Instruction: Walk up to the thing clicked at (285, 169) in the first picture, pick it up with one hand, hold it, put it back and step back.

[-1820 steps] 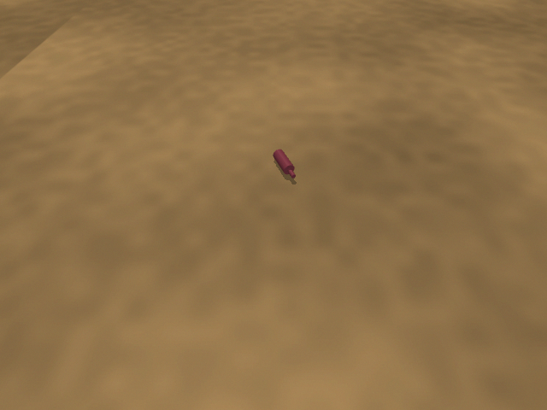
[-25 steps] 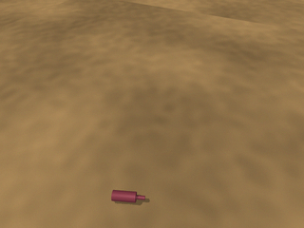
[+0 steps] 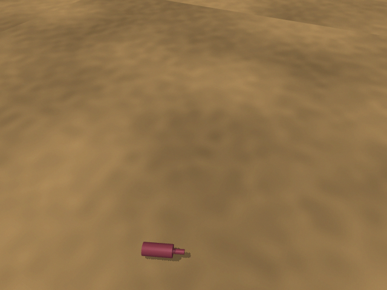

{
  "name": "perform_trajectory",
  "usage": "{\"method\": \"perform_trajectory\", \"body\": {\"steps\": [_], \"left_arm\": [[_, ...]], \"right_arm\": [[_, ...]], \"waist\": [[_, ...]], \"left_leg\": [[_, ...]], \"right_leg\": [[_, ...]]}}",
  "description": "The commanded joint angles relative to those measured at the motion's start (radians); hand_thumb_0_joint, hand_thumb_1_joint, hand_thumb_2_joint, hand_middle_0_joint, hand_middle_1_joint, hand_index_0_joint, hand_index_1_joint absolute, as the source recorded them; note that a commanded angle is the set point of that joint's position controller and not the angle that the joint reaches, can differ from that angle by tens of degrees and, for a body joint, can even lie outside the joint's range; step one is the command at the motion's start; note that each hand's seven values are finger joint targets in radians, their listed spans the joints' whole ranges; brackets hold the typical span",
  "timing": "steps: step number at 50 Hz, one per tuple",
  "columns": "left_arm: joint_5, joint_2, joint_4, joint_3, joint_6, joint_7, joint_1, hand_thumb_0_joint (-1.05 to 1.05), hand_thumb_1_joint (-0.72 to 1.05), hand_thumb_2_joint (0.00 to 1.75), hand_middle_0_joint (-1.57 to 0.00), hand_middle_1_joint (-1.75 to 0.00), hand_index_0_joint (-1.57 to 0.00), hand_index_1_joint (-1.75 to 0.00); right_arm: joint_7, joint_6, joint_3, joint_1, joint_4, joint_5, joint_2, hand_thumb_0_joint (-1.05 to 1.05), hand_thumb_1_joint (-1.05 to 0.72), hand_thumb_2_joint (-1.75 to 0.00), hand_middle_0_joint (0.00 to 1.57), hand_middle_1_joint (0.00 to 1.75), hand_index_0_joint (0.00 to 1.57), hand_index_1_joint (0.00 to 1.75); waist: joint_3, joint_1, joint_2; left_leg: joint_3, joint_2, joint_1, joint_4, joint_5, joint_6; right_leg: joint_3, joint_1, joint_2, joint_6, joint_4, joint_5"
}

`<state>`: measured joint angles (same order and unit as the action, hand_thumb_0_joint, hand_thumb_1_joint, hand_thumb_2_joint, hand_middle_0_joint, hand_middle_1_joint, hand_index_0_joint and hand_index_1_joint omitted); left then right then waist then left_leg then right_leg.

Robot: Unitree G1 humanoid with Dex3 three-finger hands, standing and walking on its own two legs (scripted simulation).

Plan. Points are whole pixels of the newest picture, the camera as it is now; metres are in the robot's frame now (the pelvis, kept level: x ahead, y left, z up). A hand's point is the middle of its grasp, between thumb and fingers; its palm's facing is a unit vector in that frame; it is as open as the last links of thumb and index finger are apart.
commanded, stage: stand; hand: left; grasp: from above
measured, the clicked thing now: (163, 250) +0.46 +0.18 -0.75
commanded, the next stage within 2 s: step back in 0.52 s
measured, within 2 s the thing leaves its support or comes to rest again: neither
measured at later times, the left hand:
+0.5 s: hand out of the picture +0.08 +0.25 -0.16, palm faces +0.00 -0.94 -0.34, open 7.4 cm
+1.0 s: hand out of the picture +0.08 +0.31 -0.18, palm faces -0.07 -0.92 -0.38, open 7.4 cm
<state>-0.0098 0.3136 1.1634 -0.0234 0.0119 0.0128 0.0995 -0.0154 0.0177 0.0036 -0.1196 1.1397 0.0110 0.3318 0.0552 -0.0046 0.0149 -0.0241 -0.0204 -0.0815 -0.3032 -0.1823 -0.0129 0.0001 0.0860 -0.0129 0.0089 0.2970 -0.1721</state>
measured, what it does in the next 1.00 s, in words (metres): steps on the spot: left foot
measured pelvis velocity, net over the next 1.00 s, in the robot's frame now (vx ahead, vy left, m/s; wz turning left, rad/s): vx -0.07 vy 0.05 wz -0.03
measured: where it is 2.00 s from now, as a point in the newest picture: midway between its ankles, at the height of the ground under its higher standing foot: outside the picture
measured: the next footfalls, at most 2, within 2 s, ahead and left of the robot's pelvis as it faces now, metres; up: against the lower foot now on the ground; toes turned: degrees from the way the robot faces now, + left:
left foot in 0.88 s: -0.03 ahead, +0.15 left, +0.00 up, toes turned -4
right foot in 1.34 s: -0.15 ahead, -0.10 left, +0.00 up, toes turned -3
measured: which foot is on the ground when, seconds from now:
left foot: down 0.00-0.68, up 0.70-0.86, down 0.88-1.00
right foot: down 0.00-0.88, up 0.90-1.00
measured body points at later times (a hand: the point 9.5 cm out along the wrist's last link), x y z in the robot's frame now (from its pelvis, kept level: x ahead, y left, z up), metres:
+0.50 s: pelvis +0.01 +0.00 +0.00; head +0.02 -0.01 +0.45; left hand +0.08 +0.29 -0.13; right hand +0.07 -0.30 -0.14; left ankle -0.01 +0.11 -0.75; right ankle +0.00 -0.11 -0.75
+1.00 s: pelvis -0.07 +0.05 -0.02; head +0.00 +0.08 +0.42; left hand +0.08 +0.36 -0.16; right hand -0.02 -0.28 -0.13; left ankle -0.07 +0.15 -0.75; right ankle -0.07 -0.10 -0.68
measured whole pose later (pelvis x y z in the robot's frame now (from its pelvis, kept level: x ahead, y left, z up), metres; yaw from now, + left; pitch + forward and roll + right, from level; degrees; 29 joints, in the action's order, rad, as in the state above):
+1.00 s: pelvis -0.07 +0.05 -0.02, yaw -2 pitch -2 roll -1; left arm -0.01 0.42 0.87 -0.05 -0.06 0.04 0.04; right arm 0.00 -0.03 -0.05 -0.15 0.93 0.02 0.36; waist 0.21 0.03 -0.06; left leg -0.03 -0.03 -0.27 -0.62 -0.33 -0.04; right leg 0.18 0.48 -0.13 0.01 1.10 -0.55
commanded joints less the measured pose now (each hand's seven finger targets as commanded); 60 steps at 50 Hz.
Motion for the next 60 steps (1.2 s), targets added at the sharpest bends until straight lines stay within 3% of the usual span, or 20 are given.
{"method": "perform_trajectory", "body": {"steps": [1,8,20,25,26,29,33,35,36,38,40,42,43,44,45,46,49,52,56,60], "left_arm": [[0.001,0.204,-0.055,-0.031,0.021,0.008,-0.041,0.0,0.9,0.9,-0.2,-0.3,-0.2,-0.3],[0.0,0.212,-0.06,-0.03,0.021,0.008,-0.043,0.0,0.9,0.9,-0.2,-0.3,-0.2,-0.3],[0.0,0.218,-0.057,-0.028,0.022,0.007,-0.042,0.0,0.9,0.9,-0.2,-0.3,-0.2,-0.3],[0.003,0.227,-0.069,-0.028,0.026,0.009,-0.044,0.0,0.9,0.9,-0.2,-0.3,-0.2,-0.3],[0.022,0.3,-0.114,-0.059,0.014,0.009,-0.034,0.0,0.9,0.9,-0.2,-0.3,-0.2,-0.3],[0.024,0.291,-0.165,-0.064,0.005,0.016,-0.005,0.0,0.9,0.9,-0.2,-0.3,-0.2,-0.3],[0.013,0.329,-0.24,-0.078,-0.007,0.015,-0.018,0.0,0.9,0.9,-0.2,-0.3,-0.2,-0.3],[-0.002,0.351,-0.279,-0.083,-0.012,0.02,-0.038,0.0,0.9,0.9,-0.2,-0.3,-0.2,-0.3],[-0.013,0.354,-0.297,-0.084,-0.013,0.021,-0.044,0.0,0.9,0.9,-0.2,-0.3,-0.2,-0.3],[-0.02,0.34,-0.331,-0.082,-0.016,0.023,-0.1,0.0,0.9,0.9,-0.2,-0.3,-0.2,-0.3],[-0.024,0.322,-0.346,-0.072,-0.025,0.022,-0.094,0.0,0.9,0.9,-0.2,-0.3,-0.2,-0.3],[-0.008,0.318,-0.363,-0.068,-0.043,0.016,-0.089,0.0,0.9,0.9,-0.2,-0.3,-0.2,-0.3],[0.004,0.279,-0.379,-0.062,-0.051,0.012,-0.079,0.0,0.9,0.9,-0.2,-0.3,-0.2,-0.3],[0.005,0.235,-0.385,-0.057,-0.055,0.016,-0.049,0.0,0.9,0.9,-0.2,-0.3,-0.2,-0.3],[-0.006,0.259,-0.388,-0.062,-0.06,0.03,-0.043,0.0,0.9,0.9,-0.2,-0.3,-0.2,-0.3],[-0.013,0.267,-0.375,-0.066,-0.061,0.037,-0.057,0.0,0.9,0.9,-0.2,-0.3,-0.2,-0.3],[0.005,0.275,-0.347,-0.077,-0.059,0.029,0.026,0.0,0.9,0.9,-0.2,-0.3,-0.2,-0.3],[-0.012,0.272,-0.377,-0.092,-0.053,0.022,0.028,0.0,0.9,0.9,-0.2,-0.3,-0.2,-0.3],[-0.012,0.263,-0.421,-0.098,-0.048,0.012,-0.004,0.0,0.9,0.9,-0.2,-0.3,-0.2,-0.3],[-0.01,0.248,-0.418,-0.103,-0.048,0.006,0.049,0.0,0.9,0.9,-0.2,-0.3,-0.2,-0.3]], "right_arm": [[-0.009,0.021,-0.036,0.031,-0.049,0.002,0.197,0.0,-0.9,-0.9,0.2,0.3,0.2,0.3],[-0.01,0.023,-0.038,0.027,-0.049,0.002,0.204,0.0,-0.9,-0.9,0.2,0.3,0.2,0.3],[-0.006,0.02,-0.038,0.036,-0.051,0.002,0.205,0.0,-0.9,-0.9,0.2,0.3,0.2,0.3],[-0.007,0.024,-0.039,0.026,-0.054,0.001,0.208,0.0,-0.9,-0.9,0.2,0.3,0.2,0.3],[-0.004,0.003,-0.066,0.072,-0.083,-0.007,0.269,0.0,-0.9,-0.9,0.2,0.3,0.2,0.3],[0.0,-0.018,-0.075,0.044,-0.123,-0.02,0.258,0.0,-0.9,-0.9,0.2,0.3,0.2,0.3],[0.006,-0.04,-0.083,0.031,-0.172,-0.017,0.239,0.0,-0.9,-0.9,0.2,0.3,0.2,0.3],[0.01,-0.054,-0.091,0.012,-0.198,-0.009,0.23,0.0,-0.9,-0.9,0.2,0.3,0.2,0.3],[0.013,-0.062,-0.094,-0.014,-0.206,-0.003,0.229,0.0,-0.9,-0.9,0.2,0.3,0.2,0.3],[0.02,-0.059,-0.103,-0.063,-0.217,-0.013,0.238,0.0,-0.9,-0.9,0.2,0.3,0.2,0.3],[0.02,-0.049,-0.108,-0.08,-0.22,-0.011,0.233,0.0,-0.9,-0.9,0.2,0.3,0.2,0.3],[0.016,-0.037,-0.114,-0.111,-0.217,0.009,0.23,0.0,-0.9,-0.9,0.2,0.3,0.2,0.3],[0.012,-0.031,-0.13,-0.091,-0.233,0.03,0.28,0.0,-0.9,-0.9,0.2,0.3,0.2,0.3],[0.011,-0.024,-0.143,-0.068,-0.256,0.037,0.353,0.0,-0.9,-0.9,0.2,0.3,0.2,0.3],[0.01,-0.021,-0.152,-0.081,-0.269,0.023,0.402,0.0,-0.9,-0.9,0.2,0.3,0.2,0.3],[0.004,-0.02,-0.152,-0.06,-0.279,0.019,0.399,0.0,-0.9,-0.9,0.2,0.3,0.2,0.3],[-0.015,-0.014,-0.128,0.034,-0.318,0.018,0.309,0.0,-0.9,-0.9,0.2,0.3,0.2,0.3],[-0.025,-0.011,-0.127,-0.039,-0.324,0.01,0.291,0.0,-0.9,-0.9,0.2,0.3,0.2,0.3],[-0.029,-0.008,-0.13,-0.106,-0.33,0.009,0.308,0.0,-0.9,-0.9,0.2,0.3,0.2,0.3],[-0.024,-0.01,-0.132,-0.093,-0.356,0.014,0.322,0.0,-0.9,-0.9,0.2,0.3,0.2,0.3]], "waist": [[-0.072,0.003,-0.011],[-0.096,0.004,-0.012],[-0.073,0.006,-0.026],[-0.109,0.009,-0.019],[-0.003,0.009,-0.035],[-0.09,0.015,-0.03],[-0.159,0.008,-0.109],[-0.14,0.004,-0.194],[-0.119,0.01,-0.201],[-0.117,0.042,-0.195],[-0.125,0.033,-0.164],[-0.105,0.054,-0.085],[-0.085,0.042,0.048],[-0.064,0.023,0.198],[-0.091,0.051,0.151],[-0.094,0.064,0.143],[-0.08,-0.012,0.127],[-0.109,0.019,0.088],[-0.1,0.058,0.098],[-0.126,0.05,0.127]], "left_leg": [[-0.105,0.138,-0.019,0.045,0.167,-0.016],[-0.1,0.145,0.0,0.038,0.224,-0.014],[-0.105,0.139,-0.005,0.047,0.144,-0.015],[-0.091,0.147,0.026,0.026,0.252,-0.015],[-0.099,0.127,-0.049,-0.072,0.353,-0.027],[-0.081,0.115,-0.049,-0.166,0.371,-0.049],[-0.026,0.025,-0.1,-0.371,0.169,-0.025],[-0.031,-0.045,-0.184,-0.579,-0.268,-0.02],[-0.068,-0.032,-0.189,-0.658,-0.383,-0.028],[-0.084,-0.018,-0.188,-0.658,-0.371,-0.037],[-0.022,-0.023,-0.173,-0.466,-0.259,-0.016],[-0.005,0.004,-0.112,-0.146,0.075,-0.013],[-0.197,0.124,-0.084,-0.084,0.266,-0.056],[-0.406,0.295,-0.017,-0.047,0.476,-0.138],[-0.424,0.397,-0.069,-0.088,0.643,-0.247],[-0.459,0.405,-0.096,-0.08,0.599,-0.267],[-0.24,0.263,-0.037,-0.166,0.573,-0.204],[-0.255,0.287,0.063,-0.181,0.589,-0.239],[-0.244,0.288,0.113,-0.198,0.583,-0.245],[-0.234,0.304,0.058,-0.2,0.501,-0.249]], "right_leg": [[0.111,-0.029,0.139,0.014,-0.034,0.162],[0.108,-0.041,0.142,0.018,-0.018,0.209],[0.114,-0.012,0.138,0.019,-0.04,0.142],[0.112,-0.038,0.147,0.022,-0.018,0.26],[0.126,0.05,0.129,0.024,0.061,0.414],[0.125,0.039,0.139,0.067,0.134,0.436],[0.259,0.069,0.264,0.182,0.118,0.474],[0.345,0.098,0.371,0.271,0.091,0.51],[0.343,0.155,0.396,0.296,0.102,0.506],[0.276,0.175,0.348,0.261,0.147,0.496],[0.21,0.134,0.262,0.201,0.215,0.445],[0.143,0.144,0.167,0.107,0.332,0.298],[0.106,0.234,0.043,0.051,0.467,0.118],[0.094,0.402,-0.111,0.018,0.616,-0.386],[0.182,0.381,-0.115,0.005,0.789,-0.518],[0.232,0.381,-0.118,0.008,0.867,-0.516],[0.236,0.449,-0.109,0.003,0.981,-0.342],[0.209,0.448,-0.101,-0.027,0.955,-0.35],[0.176,0.448,-0.089,-0.039,0.797,-0.365],[0.12,0.357,-0.048,-0.029,0.642,-0.358]]}}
